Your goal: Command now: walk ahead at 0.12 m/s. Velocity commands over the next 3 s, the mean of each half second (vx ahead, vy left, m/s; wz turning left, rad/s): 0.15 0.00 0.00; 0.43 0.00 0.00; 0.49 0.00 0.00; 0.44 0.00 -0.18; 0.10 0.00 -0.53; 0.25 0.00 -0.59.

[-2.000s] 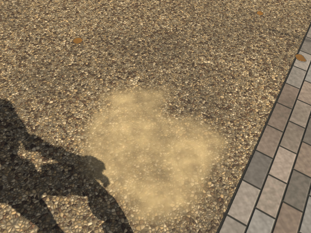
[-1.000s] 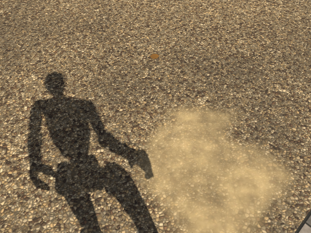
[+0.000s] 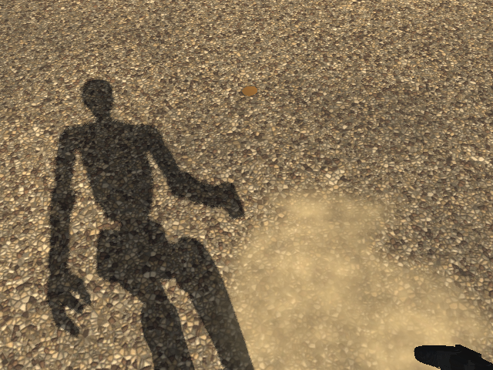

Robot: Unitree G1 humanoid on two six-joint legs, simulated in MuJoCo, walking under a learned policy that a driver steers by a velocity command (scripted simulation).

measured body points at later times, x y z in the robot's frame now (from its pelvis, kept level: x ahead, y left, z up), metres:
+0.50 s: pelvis +0.11 +0.00 +0.02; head +0.12 +0.00 +0.47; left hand +0.12 +0.28 -0.12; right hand +0.22 -0.26 -0.11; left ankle +0.12 +0.11 -0.70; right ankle +0.09 -0.14 -0.72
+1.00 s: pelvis +0.35 +0.00 +0.00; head +0.38 +0.00 +0.45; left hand +0.59 +0.22 -0.08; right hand +0.25 -0.26 -0.14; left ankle +0.15 +0.12 -0.72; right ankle +0.50 -0.11 -0.72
